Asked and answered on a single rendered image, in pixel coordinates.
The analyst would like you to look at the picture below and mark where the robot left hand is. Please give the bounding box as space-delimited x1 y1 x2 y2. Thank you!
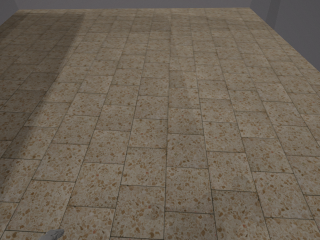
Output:
38 229 64 240

